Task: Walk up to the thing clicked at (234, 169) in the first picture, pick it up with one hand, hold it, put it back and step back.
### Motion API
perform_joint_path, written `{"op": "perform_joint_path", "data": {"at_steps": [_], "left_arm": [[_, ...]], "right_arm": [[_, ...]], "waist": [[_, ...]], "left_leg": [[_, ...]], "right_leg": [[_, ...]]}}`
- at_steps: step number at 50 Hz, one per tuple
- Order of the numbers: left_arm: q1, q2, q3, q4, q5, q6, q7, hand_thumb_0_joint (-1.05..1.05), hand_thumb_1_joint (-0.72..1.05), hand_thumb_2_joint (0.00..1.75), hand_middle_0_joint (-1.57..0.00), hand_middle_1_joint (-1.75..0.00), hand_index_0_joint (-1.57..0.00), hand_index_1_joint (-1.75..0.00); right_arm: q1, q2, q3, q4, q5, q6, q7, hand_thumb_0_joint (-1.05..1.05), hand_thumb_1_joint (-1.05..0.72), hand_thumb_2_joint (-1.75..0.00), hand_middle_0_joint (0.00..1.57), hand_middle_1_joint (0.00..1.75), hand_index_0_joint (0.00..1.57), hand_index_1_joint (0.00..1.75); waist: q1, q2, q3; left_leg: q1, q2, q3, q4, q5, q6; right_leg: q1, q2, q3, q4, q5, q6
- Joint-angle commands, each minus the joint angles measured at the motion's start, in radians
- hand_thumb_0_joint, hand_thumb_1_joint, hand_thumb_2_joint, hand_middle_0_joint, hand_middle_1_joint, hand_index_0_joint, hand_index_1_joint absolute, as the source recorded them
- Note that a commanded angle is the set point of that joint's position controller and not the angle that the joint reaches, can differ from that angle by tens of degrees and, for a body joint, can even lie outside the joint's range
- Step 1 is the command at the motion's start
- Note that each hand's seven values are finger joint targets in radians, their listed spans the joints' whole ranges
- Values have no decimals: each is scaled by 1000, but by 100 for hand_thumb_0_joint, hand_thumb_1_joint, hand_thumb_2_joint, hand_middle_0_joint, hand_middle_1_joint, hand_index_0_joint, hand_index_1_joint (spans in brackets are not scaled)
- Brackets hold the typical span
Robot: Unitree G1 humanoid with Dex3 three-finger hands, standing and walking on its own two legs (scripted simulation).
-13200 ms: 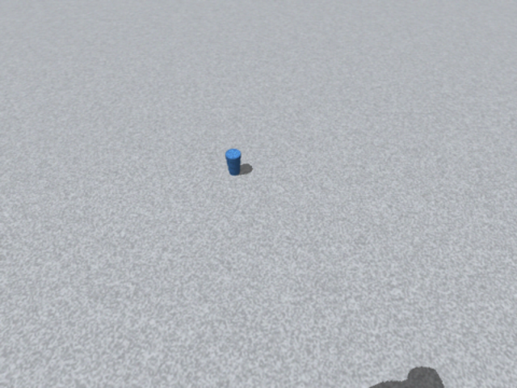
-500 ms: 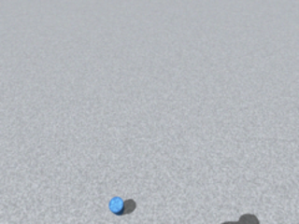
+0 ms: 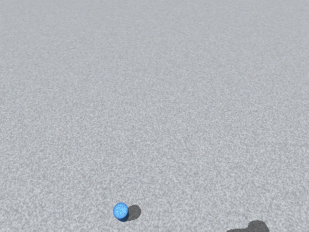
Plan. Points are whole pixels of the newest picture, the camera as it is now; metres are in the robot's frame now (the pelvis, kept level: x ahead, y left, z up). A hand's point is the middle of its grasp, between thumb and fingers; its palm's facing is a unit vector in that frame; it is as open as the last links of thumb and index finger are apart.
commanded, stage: stand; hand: left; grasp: from the side
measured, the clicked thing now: (122, 213) +0.33 +0.20 -0.71
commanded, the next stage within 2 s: go down in 0.16 s
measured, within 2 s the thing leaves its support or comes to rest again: neither
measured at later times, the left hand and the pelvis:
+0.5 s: hand (71, 230) +0.16 +0.26 -0.16, palm faces +0.06 -0.95 -0.32, open 11.0 cm; pelvis -0.01 +0.00 -0.02, yaw +0 degrees
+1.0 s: hand out of the picture +0.14 +0.29 -0.20, palm faces +0.09 -0.95 -0.31, open 17.0 cm; pelvis -0.01 +0.02 -0.08, yaw +0 degrees
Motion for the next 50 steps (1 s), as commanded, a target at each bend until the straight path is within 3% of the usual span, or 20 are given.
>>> {"op": "perform_joint_path", "data": {"at_steps": [1,12,13,14,15,16,17,18,19,21,23,27,29,32,34,38,46,48,49,50], "left_arm": [[-41,227,39,-61,-1,-25,18,0,90,90,-20,-30,-20,-30],[-44,226,41,-57,0,-21,17,0,90,90,-20,-30,-20,-30],[-41,228,42,-61,0,-22,17,0,82,82,-16,-22,-14,-22],[-392,41,47,-412,-48,-110,28,0,74,74,-8,-14,-6,-14],[-500,133,84,-374,-44,-107,38,0,66,66,-1,-6,-2,-6],[-265,198,137,-116,-26,-57,45,0,58,58,-1,-3,-1,-2],[-196,197,150,-88,-19,-45,30,0,50,50,-1,-5,-2,-4],[-248,217,158,-127,2,-50,20,0,42,42,0,-5,-1,-4],[-316,295,204,-195,19,-67,15,0,34,34,-1,-5,-2,-4],[-133,250,225,-99,54,-43,-10,0,23,20,-2,-6,-3,-4],[-49,244,262,-153,62,-28,-22,0,12,20,-3,-8,-4,-7],[-119,189,240,-229,64,34,-19,0,-6,14,-5,-7,-5,-7],[-110,198,259,-252,61,51,-25,0,-18,11,-6,-6,-6,-5],[-53,163,251,-343,53,60,-44,0,-31,10,-6,-8,-6,-8],[-31,196,281,-420,50,63,-50,0,-38,8,-6,-9,-7,-9],[-30,180,275,-593,43,72,-52,0,-50,4,-8,-9,-8,-9],[115,203,323,-794,32,138,-44,0,-50,4,-8,-6,-8,-6],[177,144,290,-791,20,157,-53,0,-52,3,-8,-6,-8,-6],[148,188,320,-845,21,157,-50,0,-51,3,-8,-6,-8,-6],[167,172,313,-832,18,164,-54,0,-50,3,-8,-6,-8,-6]], "right_arm": [[-34,-211,-36,-60,4,-18,-15,0,-90,-90,20,30,20,30],[-34,-208,-35,-65,3,-17,-15,0,-90,-90,20,30,20,30],[-40,-214,-37,-69,4,-18,-15,0,-96,-93,21,30,21,30],[-29,-35,7,-346,68,-73,-36,0,-102,-93,20,30,20,30],[10,-68,-2,-292,69,-76,-46,0,-101,-93,20,30,20,30],[45,-94,-10,-265,66,-66,-50,0,-104,-94,20,30,20,30],[41,-94,-25,-298,65,-58,-48,0,-101,-93,20,30,20,30],[58,-97,-43,-321,53,-61,-52,0,-102,-93,20,30,20,30],[72,-97,-60,-336,49,-69,-59,0,-100,-93,20,30,20,30],[109,-85,-75,-362,32,-76,-50,0,-99,-92,20,30,20,30],[112,-77,-85,-411,28,-82,-44,0,-97,-92,20,30,20,30],[88,-64,-82,-483,32,-90,-45,0,-93,-91,20,30,20,30],[79,-69,-91,-514,32,-100,-42,0,-93,-91,20,30,20,30],[93,-65,-96,-559,33,-120,-41,0,-90,-90,20,30,20,30],[91,-72,-100,-592,35,-134,-44,0,-90,-90,20,30,20,30],[95,-55,-96,-621,34,-155,-50,0,-89,-89,20,30,20,30],[104,-49,-87,-667,26,-178,-68,0,-89,-89,20,30,20,30],[86,-44,-81,-685,25,-185,-70,0,-89,-89,20,30,20,30],[102,-48,-85,-686,23,-189,-73,0,-88,-89,20,30,20,30],[93,-41,-80,-693,24,-191,-75,0,-89,-89,20,30,20,30]], "waist": [[-4,-11,-81],[-4,-7,-54],[-4,-2,-73],[-129,33,-2],[-88,-6,-51],[-71,-61,-15],[-33,-54,-14],[-36,-55,-84],[-26,-37,-192],[-12,-39,-262],[24,24,-333],[-1,13,-283],[-4,-4,-253],[-16,-16,-286],[-9,16,-311],[-28,41,-336],[-30,75,-400],[-41,76,-379],[-40,85,-399],[-42,73,-396]], "left_leg": [[-19,92,-59,-44,143,50],[-49,90,-60,-58,98,51],[-29,91,-58,-53,115,51],[-169,-54,72,37,9,51],[-172,-56,62,56,-16,57],[-213,-63,67,77,-46,61],[-248,-57,69,108,-29,57],[-261,-57,64,144,-8,59],[-261,-55,57,169,22,57],[-333,-64,49,246,74,56],[-347,-73,52,282,110,47],[-418,-63,42,328,58,42],[-475,-54,34,376,16,41],[-512,-48,28,436,8,44],[-534,-41,16,460,9,40],[-568,-29,-1,512,-9,34],[-611,-25,-7,602,19,35],[-635,-23,-11,619,17,32],[-634,-23,-8,633,29,34],[-655,-27,-9,646,14,37]], "right_leg": [[47,-129,99,-47,169,-15],[47,-127,100,-54,123,-17],[49,-127,98,-53,138,-18],[-179,-11,15,11,53,3],[-116,-12,1,17,-6,9],[-128,-3,-10,19,-59,6],[-149,-2,-16,48,-62,2],[-155,-2,-11,85,-37,1],[-120,-10,-7,126,14,5],[-126,-17,-2,213,91,5],[-110,-15,1,254,119,-4],[-215,-5,-6,288,46,-7],[-299,0,-11,331,-11,-9],[-354,5,-20,395,-29,-9],[-386,5,-26,437,-36,-13],[-464,7,-25,501,-65,-16],[-518,0,-22,583,-46,-15],[-554,0,-26,605,-57,-16],[-553,0,-24,612,-40,-15],[-558,-4,-26,613,-49,-14]]}}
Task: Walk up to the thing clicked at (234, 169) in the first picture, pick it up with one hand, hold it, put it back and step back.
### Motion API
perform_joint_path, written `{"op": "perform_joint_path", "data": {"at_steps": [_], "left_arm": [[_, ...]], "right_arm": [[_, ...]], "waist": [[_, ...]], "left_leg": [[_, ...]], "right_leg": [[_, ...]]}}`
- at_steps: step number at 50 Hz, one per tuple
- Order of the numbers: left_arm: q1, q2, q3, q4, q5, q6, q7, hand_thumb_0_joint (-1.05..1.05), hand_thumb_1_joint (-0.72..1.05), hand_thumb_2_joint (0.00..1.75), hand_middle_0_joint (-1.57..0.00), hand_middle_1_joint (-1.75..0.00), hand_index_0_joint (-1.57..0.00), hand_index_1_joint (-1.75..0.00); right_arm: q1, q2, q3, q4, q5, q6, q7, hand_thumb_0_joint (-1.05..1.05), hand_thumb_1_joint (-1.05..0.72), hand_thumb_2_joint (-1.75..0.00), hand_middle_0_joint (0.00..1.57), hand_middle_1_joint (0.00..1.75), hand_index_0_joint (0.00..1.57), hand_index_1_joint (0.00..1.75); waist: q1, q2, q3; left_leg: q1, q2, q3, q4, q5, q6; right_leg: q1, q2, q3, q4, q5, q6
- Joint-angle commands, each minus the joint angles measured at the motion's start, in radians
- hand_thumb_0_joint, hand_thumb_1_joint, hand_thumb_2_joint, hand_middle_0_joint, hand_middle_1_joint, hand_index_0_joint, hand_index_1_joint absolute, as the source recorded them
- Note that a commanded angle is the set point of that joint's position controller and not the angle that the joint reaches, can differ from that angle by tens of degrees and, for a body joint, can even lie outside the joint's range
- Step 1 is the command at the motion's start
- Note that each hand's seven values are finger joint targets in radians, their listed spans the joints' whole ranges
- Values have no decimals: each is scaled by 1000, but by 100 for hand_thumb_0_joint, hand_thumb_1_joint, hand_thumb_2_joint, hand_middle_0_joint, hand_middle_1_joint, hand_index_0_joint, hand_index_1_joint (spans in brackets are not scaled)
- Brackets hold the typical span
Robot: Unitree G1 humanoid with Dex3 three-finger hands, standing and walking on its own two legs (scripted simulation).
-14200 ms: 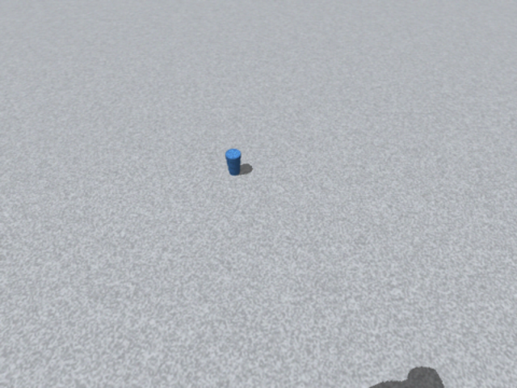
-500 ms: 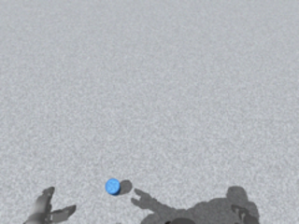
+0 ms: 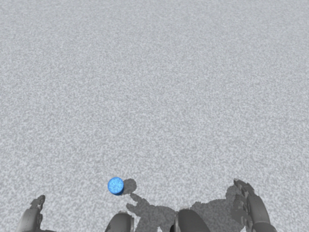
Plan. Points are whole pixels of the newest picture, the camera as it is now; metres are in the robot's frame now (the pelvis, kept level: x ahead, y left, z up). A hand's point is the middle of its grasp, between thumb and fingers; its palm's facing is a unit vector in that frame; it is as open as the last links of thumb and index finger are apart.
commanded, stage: go down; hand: left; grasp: from the side
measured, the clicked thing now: (117, 187) +0.34 +0.18 -0.63
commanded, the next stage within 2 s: none
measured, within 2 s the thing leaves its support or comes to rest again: neither
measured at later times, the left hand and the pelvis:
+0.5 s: hand (53, 210) +0.19 +0.31 -0.20, palm faces +0.11 -0.97 -0.24, open 17.3 cm; pelvis -0.04 +0.00 -0.11, yaw +0 degrees
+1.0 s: hand (53, 194) +0.25 +0.35 -0.27, palm faces +0.11 -0.98 -0.19, open 17.4 cm; pelvis -0.08 -0.01 -0.23, yaw -1 degrees
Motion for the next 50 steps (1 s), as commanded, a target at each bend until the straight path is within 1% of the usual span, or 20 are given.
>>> {"op": "perform_joint_path", "data": {"at_steps": [1,7,9,11,14,16,19,22,23,25,27,28,30,32,36,38,42,46,48,50], "left_arm": [[51,204,96,-185,-11,-8,8,0,-51,3,-8,-6,-8,-6],[90,195,106,-220,-36,-29,-32,0,-48,5,-7,-7,-7,-7],[97,220,131,-237,-40,-42,-44,0,-45,6,-7,-7,-7,-7],[33,245,147,-252,-46,-68,-53,0,-45,4,-7,-6,-7,-6],[-93,260,174,-159,-59,-136,-74,0,-50,3,-8,-6,-8,-5],[-139,289,217,-93,-82,-206,-103,0,-55,1,-7,-4,-7,-4],[-183,317,239,-35,-111,-315,-172,0,-61,5,-8,-11,-9,-10],[-247,384,273,-54,-132,-389,-234,0,-57,7,-7,-13,-8,-12],[-238,381,276,-28,-138,-400,-251,0,-58,7,-7,-13,-7,-12],[-257,428,327,-18,-149,-415,-268,0,-56,9,-7,-13,-7,-12],[-265,454,366,13,-156,-425,-276,0,-60,9,-7,-14,-7,-13],[-258,445,363,33,-158,-426,-284,0,-61,8,-8,-13,-8,-13],[-303,521,425,20,-166,-440,-293,0,-60,9,-7,-12,-7,-12],[-310,521,438,71,-170,-450,-309,0,-60,9,-7,-13,-7,-13],[-461,507,424,109,-197,-498,-361,0,-58,10,-6,-13,-7,-13],[-526,535,426,169,-203,-523,-393,0,-57,10,-6,-13,-6,-13],[-614,618,457,200,-204,-572,-441,0,-58,8,-7,-13,-7,-12],[-618,662,496,234,-214,-592,-478,0,-57,7,-7,-12,-7,-11],[-621,720,541,223,-218,-596,-485,0,-57,7,-7,-11,-7,-11],[-606,700,536,247,-222,-589,-494,0,-58,7,-7,-12,-7,-11]], "right_arm": [[29,-147,-52,-136,1,-53,-23,0,-89,-89,20,30,20,30],[16,-154,-58,-170,-2,-72,-19,0,-91,-90,20,30,20,30],[21,-147,-54,-178,-3,-79,-16,0,-91,-90,20,30,20,30],[18,-155,-54,-175,-3,-89,-14,0,-94,-91,20,30,20,30],[-3,-167,-56,-164,-5,-106,-11,0,-94,-91,20,30,20,30],[-10,-173,-51,-152,-6,-120,-6,0,-95,-91,20,30,20,30],[-8,-199,-51,-148,-6,-132,-3,0,-94,-91,20,30,20,30],[-7,-216,-55,-139,-8,-131,-8,0,-92,-90,20,30,20,30],[-10,-223,-53,-137,-6,-127,-7,0,-91,-90,20,30,20,30],[-12,-235,-52,-130,-4,-119,-10,0,-90,-90,20,30,20,30],[-5,-241,-50,-116,-1,-113,-8,0,-89,-90,20,30,20,30],[-17,-244,-47,-117,-1,-109,-7,0,-89,-90,20,30,20,30],[-13,-255,-46,-107,2,-101,-7,0,-88,-89,20,30,20,30],[-18,-256,-46,-88,1,-95,-6,0,-87,-89,20,30,20,30],[-13,-253,-40,-50,1,-97,-6,0,-88,-89,20,30,20,30],[-12,-262,-39,-31,-1,-100,-6,0,-87,-89,20,30,20,30],[-20,-275,-29,-34,-6,-101,-6,0,-88,-89,20,30,20,30],[8,-292,-19,5,-9,-100,-3,0,-89,-90,20,30,20,30],[-1,-308,-16,-4,-10,-96,-5,0,-89,-90,20,30,20,30],[-6,-307,-12,0,-11,-91,-5,0,-90,-90,20,30,20,30]], "waist": [[-10,84,-246],[-11,91,-249],[-4,85,-265],[-14,98,-268],[-33,75,-217],[-23,76,-239],[-8,111,-338],[10,147,-436],[14,144,-442],[34,151,-491],[43,120,-541],[43,117,-543],[58,126,-583],[50,106,-574],[1,92,-540],[-15,85,-490],[-10,105,-526],[14,139,-599],[29,158,-649],[31,156,-628]], "left_leg": [[75,-11,24,-112,361,13],[-4,-12,15,-52,324,15],[-37,-21,26,-20,293,22],[-69,-18,20,-1,275,21],[-195,-15,4,71,151,26],[-273,-18,-7,124,76,27],[-319,-21,-25,189,83,21],[-355,-26,-23,245,44,19],[-369,-25,-27,250,23,18],[-390,-29,-23,276,31,16],[-431,-36,-13,323,92,18],[-443,-39,-10,342,111,21],[-458,-41,-10,370,135,22],[-495,-42,-6,404,141,25],[-609,-43,5,480,66,37],[-659,-40,3,503,-22,44],[-703,-42,8,539,-89,46],[-687,-43,11,575,-41,38],[-669,-44,10,595,24,34],[-699,-46,12,611,30,33]], "right_leg": [[154,11,-16,-72,256,-40],[62,13,-22,1,215,-42],[59,7,-12,9,206,-39],[14,7,-11,46,187,-42],[-142,7,-12,126,77,-38],[-228,7,-10,196,9,-38],[-310,0,-6,306,13,-43],[-349,-6,8,360,-16,-45],[-368,-4,5,378,-32,-46],[-381,-4,10,399,-25,-47],[-366,-3,6,428,26,-48],[-379,-2,2,444,43,-51],[-393,-2,0,478,56,-54],[-422,0,-3,503,59,-55],[-494,0,6,537,1,-51],[-564,1,8,545,-75,-48],[-593,-2,13,572,-134,-45],[-604,1,-3,634,-101,-50],[-608,2,-16,674,-44,-56],[-630,0,-22,696,-39,-57]]}}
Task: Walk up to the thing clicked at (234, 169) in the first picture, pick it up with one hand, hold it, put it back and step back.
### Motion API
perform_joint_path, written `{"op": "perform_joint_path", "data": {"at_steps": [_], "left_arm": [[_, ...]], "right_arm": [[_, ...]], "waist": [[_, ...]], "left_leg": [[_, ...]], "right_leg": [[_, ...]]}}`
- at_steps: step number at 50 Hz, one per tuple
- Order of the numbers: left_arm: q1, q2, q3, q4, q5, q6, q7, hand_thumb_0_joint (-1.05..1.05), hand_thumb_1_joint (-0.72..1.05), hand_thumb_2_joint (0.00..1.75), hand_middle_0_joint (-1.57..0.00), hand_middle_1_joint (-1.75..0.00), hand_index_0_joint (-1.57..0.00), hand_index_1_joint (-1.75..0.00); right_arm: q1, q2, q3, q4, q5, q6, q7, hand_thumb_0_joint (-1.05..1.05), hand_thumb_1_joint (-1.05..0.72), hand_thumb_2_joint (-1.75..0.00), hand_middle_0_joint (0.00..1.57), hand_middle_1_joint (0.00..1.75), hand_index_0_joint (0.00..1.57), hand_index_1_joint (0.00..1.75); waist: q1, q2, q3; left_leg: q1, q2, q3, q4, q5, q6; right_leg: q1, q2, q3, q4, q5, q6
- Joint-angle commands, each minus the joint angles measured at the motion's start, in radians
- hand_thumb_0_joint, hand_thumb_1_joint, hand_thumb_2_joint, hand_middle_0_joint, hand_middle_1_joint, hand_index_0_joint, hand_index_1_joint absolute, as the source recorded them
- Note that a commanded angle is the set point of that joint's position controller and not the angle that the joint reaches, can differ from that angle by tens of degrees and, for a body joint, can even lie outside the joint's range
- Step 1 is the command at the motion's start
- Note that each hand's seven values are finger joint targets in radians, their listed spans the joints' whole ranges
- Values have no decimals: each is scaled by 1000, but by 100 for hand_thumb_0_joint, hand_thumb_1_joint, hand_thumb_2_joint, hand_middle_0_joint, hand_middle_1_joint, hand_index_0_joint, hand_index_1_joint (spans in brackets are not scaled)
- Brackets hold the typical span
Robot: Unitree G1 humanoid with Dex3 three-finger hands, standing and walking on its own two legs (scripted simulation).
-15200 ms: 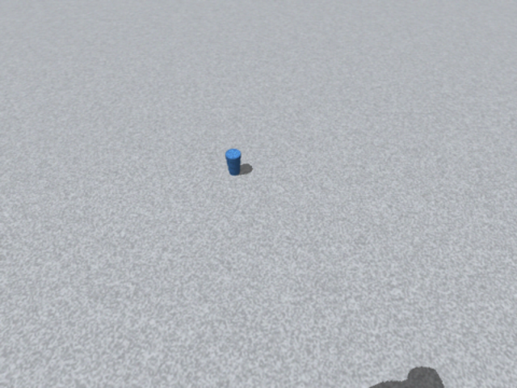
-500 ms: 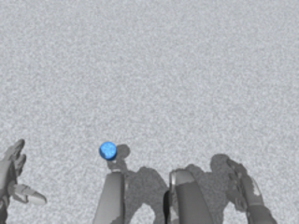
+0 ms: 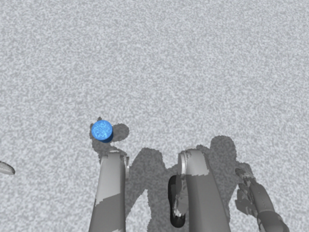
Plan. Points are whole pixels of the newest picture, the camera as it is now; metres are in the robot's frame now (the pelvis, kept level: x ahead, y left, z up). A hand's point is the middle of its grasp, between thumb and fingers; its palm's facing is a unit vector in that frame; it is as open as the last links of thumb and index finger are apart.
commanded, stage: go down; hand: left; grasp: from the side
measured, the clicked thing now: (104, 133) +0.42 +0.19 -0.41
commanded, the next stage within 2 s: approach in 1.26 s
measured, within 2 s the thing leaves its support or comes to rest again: neither
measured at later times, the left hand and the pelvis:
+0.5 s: hand (1, 132) +0.34 +0.38 -0.08, palm faces +0.11 -0.98 -0.14, open 17.3 cm; pelvis -0.01 +0.01 -0.06, yaw -1 degrees
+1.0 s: hand (3, 129) +0.35 +0.39 -0.09, palm faces +0.12 -0.99 -0.12, open 17.4 cm; pelvis -0.01 +0.01 -0.09, yaw -1 degrees
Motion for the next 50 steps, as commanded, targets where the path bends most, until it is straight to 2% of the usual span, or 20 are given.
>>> {"op": "perform_joint_path", "data": {"at_steps": [1,3,6,11,12,14,18,19,20,23,26,30,34,37,39,42,44,45,47,50], "left_arm": [[-77,382,125,-130,-44,-59,-13,0,-59,7,-7,-11,-7,-11],[-84,409,149,-118,-44,-59,-18,0,-57,7,-7,-11,-7,-10],[-137,391,124,-108,-48,-63,-33,0,-56,7,-6,-10,-6,-10],[-208,437,131,-133,-50,-83,-53,0,-54,8,-6,-10,-6,-10],[-206,415,122,-107,-49,-82,-59,0,-53,7,-5,-10,-6,-10],[-259,451,128,-151,-47,-90,-64,0,-52,7,-5,-9,-5,-9],[-283,460,133,-140,-50,-90,-67,0,-54,7,-5,-8,-4,-8],[-260,462,141,-130,-52,-88,-68,0,-54,7,-5,-8,-4,-8],[-277,454,125,-130,-52,-87,-71,0,-53,8,-4,-8,-4,-8],[-267,469,139,-131,-55,-83,-72,0,-52,8,-4,-8,-4,-8],[-264,475,148,-128,-57,-78,-74,0,-55,7,-4,-8,-4,-8],[-269,465,153,-114,-70,-80,-82,0,-54,8,-4,-8,-4,-8],[-292,448,139,-94,-69,-86,-93,0,-52,8,-4,-8,-4,-8],[-310,471,149,-111,-67,-94,-98,0,-52,9,-4,-8,-3,-8],[-337,467,140,-113,-67,-97,-101,0,-52,9,-4,-8,-4,-8],[-345,511,177,-126,-74,-103,-100,0,-53,9,-4,-8,-3,-9],[-313,474,158,-76,-76,-98,-105,0,-54,9,-4,-9,-4,-9],[-335,482,153,-80,-74,-99,-109,0,-54,10,-4,-9,-4,-9],[-344,511,171,-90,-72,-101,-110,0,-53,10,-4,-9,-3,-9],[-344,506,170,-78,-74,-103,-119,0,-54,10,-4,-9,-4,-9]], "right_arm": [[99,-203,-67,-69,9,-27,-17,0,-90,-90,20,30,20,30],[72,-213,-67,-85,11,-27,-16,0,-90,-90,20,30,20,30],[79,-207,-67,-73,10,-25,-12,0,-90,-90,20,30,20,30],[78,-217,-64,-68,5,-31,-9,0,-90,-90,20,30,20,30],[92,-220,-64,-52,4,-33,-6,0,-90,-90,20,30,20,30],[93,-228,-62,-45,1,-32,-7,0,-90,-90,20,30,20,30],[105,-229,-55,-40,-1,-30,-3,0,-90,-90,20,30,20,30],[103,-232,-55,-36,0,-28,-3,0,-90,-90,20,30,20,30],[95,-229,-52,-35,-1,-27,-2,0,-90,-90,20,30,20,30],[94,-237,-50,-36,2,-23,1,0,-90,-90,20,30,20,30],[104,-241,-49,-37,2,-20,2,0,-91,-90,20,30,20,30],[109,-239,-45,-26,3,-19,5,0,-91,-90,20,30,20,30],[115,-239,-45,-16,0,-17,8,0,-90,-90,20,30,20,30],[113,-246,-44,-15,-2,-13,8,0,-90,-90,20,30,20,30],[104,-250,-46,-18,-1,-12,9,0,-90,-90,20,30,20,30],[115,-249,-43,-15,-4,-8,10,0,-91,-91,20,30,20,30],[112,-244,-36,-9,-4,-7,12,0,-91,-91,20,30,20,30],[110,-249,-37,-11,-4,-7,12,0,-91,-91,20,30,20,30],[109,-252,-41,-11,-5,-4,11,0,-90,-91,20,30,20,30],[108,-249,-35,-6,-9,-3,13,0,-91,-91,20,30,20,30]], "waist": [[52,164,-576],[60,170,-548],[28,126,-501],[22,149,-512],[15,169,-506],[18,221,-532],[12,213,-536],[26,215,-541],[19,216,-514],[35,229,-514],[30,224,-553],[23,215,-541],[10,201,-524],[24,243,-529],[9,234,-516],[21,211,-555],[16,202,-528],[7,201,-527],[17,207,-534],[15,203,-535]], "left_leg": [[295,-7,67,-263,192,58],[277,-3,61,-261,184,59],[193,-4,66,-231,100,71],[166,-2,72,-198,64,74],[185,0,59,-199,68,68],[220,3,44,-200,77,61],[199,1,40,-183,63,63],[212,1,42,-181,71,62],[186,1,43,-179,43,64],[192,0,35,-181,32,63],[206,-5,36,-155,95,60],[188,-11,39,-125,138,60],[168,-10,39,-104,129,62],[197,-7,28,-117,114,57],[181,-6,23,-117,64,61],[151,-15,48,-85,91,65],[140,-16,50,-82,103,65],[136,-14,45,-80,94,64],[133,-15,51,-72,96,65],[118,-18,63,-52,123,67]], "right_leg": [[368,20,-9,-153,103,-47],[333,21,-17,-130,101,-48],[314,22,-17,-135,36,-40],[280,22,-20,-104,8,-38],[243,21,-28,-81,17,-42],[210,18,-34,-50,30,-45],[190,16,-41,-30,19,-43],[181,17,-41,-24,29,-44],[164,17,-41,-27,5,-44],[137,16,-48,-6,4,-45],[142,15,-49,12,43,-48],[130,11,-50,29,66,-50],[107,10,-49,41,57,-49],[83,7,-52,59,50,-51],[62,7,-53,59,19,-47],[109,7,-45,54,27,-45],[94,8,-48,60,31,-46],[82,9,-49,65,24,-47],[88,8,-46,68,29,-46],[101,8,-44,72,47,-46]]}}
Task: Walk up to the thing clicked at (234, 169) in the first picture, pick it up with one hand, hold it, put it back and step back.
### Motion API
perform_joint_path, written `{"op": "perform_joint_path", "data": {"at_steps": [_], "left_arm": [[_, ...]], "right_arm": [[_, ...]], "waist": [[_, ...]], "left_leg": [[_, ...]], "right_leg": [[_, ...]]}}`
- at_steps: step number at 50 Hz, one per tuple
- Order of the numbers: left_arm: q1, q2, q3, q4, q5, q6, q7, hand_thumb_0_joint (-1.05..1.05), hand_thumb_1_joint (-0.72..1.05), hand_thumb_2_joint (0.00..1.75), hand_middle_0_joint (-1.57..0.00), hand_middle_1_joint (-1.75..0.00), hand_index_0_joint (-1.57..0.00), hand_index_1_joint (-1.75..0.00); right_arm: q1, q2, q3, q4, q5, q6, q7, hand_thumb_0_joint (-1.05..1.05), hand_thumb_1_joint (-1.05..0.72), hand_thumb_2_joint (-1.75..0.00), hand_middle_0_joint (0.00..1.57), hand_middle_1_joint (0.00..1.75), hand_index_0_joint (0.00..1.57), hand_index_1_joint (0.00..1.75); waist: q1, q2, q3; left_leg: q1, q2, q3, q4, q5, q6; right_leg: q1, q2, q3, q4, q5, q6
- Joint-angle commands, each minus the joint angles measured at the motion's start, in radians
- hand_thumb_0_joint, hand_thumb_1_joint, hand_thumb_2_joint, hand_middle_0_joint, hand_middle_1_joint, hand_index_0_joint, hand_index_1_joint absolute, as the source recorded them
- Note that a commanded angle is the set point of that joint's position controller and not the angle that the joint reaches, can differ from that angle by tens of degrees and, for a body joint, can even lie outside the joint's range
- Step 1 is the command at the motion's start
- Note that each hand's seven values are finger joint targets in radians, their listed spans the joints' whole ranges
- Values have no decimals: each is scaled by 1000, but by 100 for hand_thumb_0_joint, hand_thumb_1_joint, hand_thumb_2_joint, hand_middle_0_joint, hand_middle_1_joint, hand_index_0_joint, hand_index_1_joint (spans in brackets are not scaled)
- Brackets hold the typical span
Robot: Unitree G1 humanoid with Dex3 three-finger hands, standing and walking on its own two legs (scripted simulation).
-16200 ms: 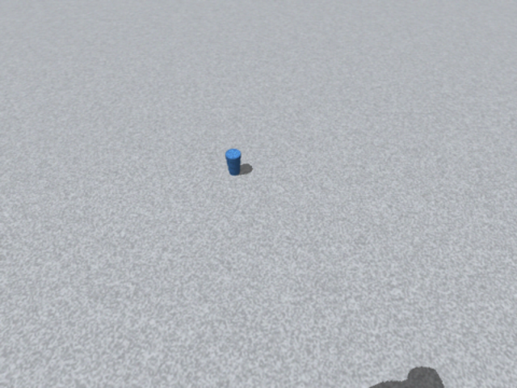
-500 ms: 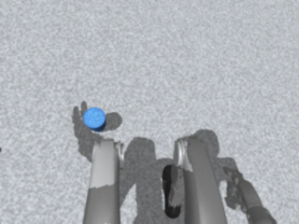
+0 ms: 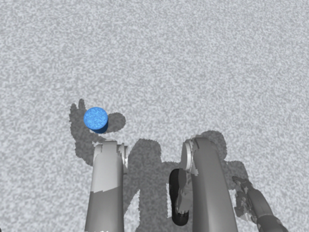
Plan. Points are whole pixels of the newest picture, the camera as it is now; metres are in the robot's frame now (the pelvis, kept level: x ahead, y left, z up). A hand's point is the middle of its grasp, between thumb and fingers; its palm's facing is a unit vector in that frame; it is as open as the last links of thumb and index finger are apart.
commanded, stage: go down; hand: left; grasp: from the side
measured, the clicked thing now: (98, 122) +0.43 +0.18 -0.32
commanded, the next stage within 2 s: approach in 0.26 s
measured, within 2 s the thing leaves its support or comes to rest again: neither
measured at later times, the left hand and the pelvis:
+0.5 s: hand out of the picture +0.36 +0.38 -0.02, palm faces +0.13 -0.99 -0.08, open 17.3 cm; pelvis +0.00 +0.00 -0.02, yaw +0 degrees
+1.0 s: hand (56, 129) +0.38 +0.29 -0.22, palm faces +0.01 -1.00 +0.05, open 17.0 cm; pelvis -0.01 +0.01 -0.09, yaw -5 degrees
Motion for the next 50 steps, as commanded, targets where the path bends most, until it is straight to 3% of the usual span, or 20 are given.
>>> {"op": "perform_joint_path", "data": {"at_steps": [1,2,6,8,12,15,16,18,19,22,24,28,32,35,37,41,45,47,48,50], "left_arm": [[-174,396,79,-161,-36,-61,-2,0,-53,10,-4,-9,-3,-9],[-167,382,78,-159,-38,-63,-5,0,-50,10,-3,-9,-3,-9],[-194,421,91,-165,-38,-74,-10,0,-52,10,-4,-8,-3,-9],[-186,394,84,-141,-42,-76,-17,0,-53,10,-4,-9,-3,-9],[-196,430,97,-152,-38,-76,-19,0,-51,10,-4,-9,-3,-9],[-196,403,88,-153,-40,-74,-23,0,-51,11,-4,-9,-3,-10],[-208,422,94,-162,-39,-74,-23,0,-52,10,-4,-9,-3,-10],[-202,404,84,-167,-38,-73,-23,0,-55,14,-7,-13,-3,-16],[-180,407,94,-180,-42,-73,-24,0,-52,7,-7,-8,-4,-10],[-150,319,61,-113,-63,-81,-33,0,-48,6,-6,-9,-4,-10],[-150,256,42,-63,-87,-111,-43,0,-49,6,-6,-8,-4,-10],[-173,214,10,23,-123,-210,-64,0,-45,8,-5,-8,-3,-9],[-252,232,-15,44,-120,-327,-72,0,-40,8,-5,-9,-3,-10],[-243,265,-19,97,-113,-398,-64,0,-39,9,-4,-8,-2,-9],[-240,322,11,110,-109,-439,-49,0,-37,10,-4,-8,-2,-9],[-233,324,13,156,-92,-496,-11,0,-40,11,-4,-9,-2,-11],[-232,289,-21,155,-74,-556,23,0,-44,10,-4,-9,-2,-10],[-227,199,-96,173,-65,-578,29,0,-44,9,-4,-9,-3,-10],[-242,156,-138,202,-58,-587,35,0,-44,10,-4,-10,-3,-11],[-241,138,-166,239,-46,-610,65,0,-48,9,-5,-10,-3,-10]], "right_arm": [[115,-231,-78,-54,7,-21,-16,0,-90,-91,20,30,20,30],[115,-230,-78,-51,6,-20,-15,0,-90,-91,20,30,20,30],[105,-234,-80,-56,5,-21,-15,0,-90,-91,20,30,20,30],[113,-236,-79,-50,5,-21,-14,0,-91,-91,20,30,20,30],[113,-244,-78,-53,4,-18,-13,0,-90,-91,20,30,20,30],[118,-243,-81,-52,5,-15,-11,0,-90,-91,20,30,20,30],[114,-247,-80,-55,4,-15,-11,0,-90,-91,20,30,20,30],[120,-248,-82,-55,5,-12,-11,0,-93,-91,20,30,20,30],[115,-249,-84,-57,5,-11,-9,0,-89,-90,20,30,20,30],[96,-241,-79,-56,10,-16,-6,0,-90,-90,20,30,20,30],[79,-237,-74,-57,6,-21,-4,0,-90,-90,20,30,20,30],[40,-239,-52,-72,-7,-43,4,0,-89,-90,20,30,20,30],[8,-256,-30,-84,-32,-61,14,0,-89,-90,20,30,20,30],[-27,-274,-4,-93,-55,-61,24,0,-89,-90,20,30,20,30],[-43,-293,22,-95,-72,-53,29,0,-89,-90,20,30,20,30],[-83,-317,70,-104,-108,-23,39,0,-90,-90,20,30,20,30],[-118,-329,107,-95,-147,1,46,0,-91,-91,20,30,20,30],[-139,-333,114,-90,-163,10,48,0,-91,-91,20,30,20,30],[-149,-337,122,-90,-168,14,51,0,-91,-91,20,30,20,30],[-160,-341,137,-87,-183,19,57,0,-92,-91,20,30,20,30]], "waist": [[24,200,-567],[26,204,-560],[26,196,-558],[20,198,-567],[24,226,-579],[23,222,-584],[24,238,-583],[23,256,-589],[35,253,-595],[6,199,-516],[-14,151,-478],[-45,58,-418],[-67,90,-411],[-68,121,-414],[-56,155,-435],[-61,269,-450],[-94,356,-442],[-125,381,-409],[-156,376,-373],[-177,328,-352]], "left_leg": [[363,13,70,-331,138,47],[366,13,69,-327,151,46],[341,14,72,-321,93,51],[358,14,68,-315,121,48],[372,13,60,-317,140,43],[378,13,60,-310,155,42],[384,15,57,-313,145,40],[406,15,50,-321,154,37],[406,16,52,-321,157,36],[339,13,47,-308,106,43],[289,11,50,-274,94,50],[180,9,67,-199,64,63],[166,10,67,-154,21,55],[182,17,63,-125,6,49],[215,19,48,-118,29,39],[312,28,19,-98,138,10],[369,35,0,-65,210,-7],[398,41,-18,-62,230,-18],[392,42,-32,-64,225,-21],[362,42,-40,-33,204,-15]], "right_leg": [[331,19,-55,-174,51,-71],[322,18,-57,-168,61,-72],[319,19,-55,-172,19,-68],[310,19,-59,-159,41,-70],[300,17,-62,-140,55,-73],[291,17,-64,-133,68,-74],[279,16,-62,-129,60,-75],[274,15,-66,-123,72,-76],[278,15,-66,-122,71,-75],[245,18,-73,-124,30,-72],[231,20,-73,-122,20,-69],[247,30,-74,-114,-1,-60],[236,34,-85,-80,-25,-59],[226,42,-100,-52,-35,-59],[238,40,-114,-19,-13,-61],[228,43,-144,48,71,-69],[227,47,-167,85,129,-71],[183,48,-182,103,138,-73],[169,48,-193,109,136,-72],[184,54,-204,98,137,-64]]}}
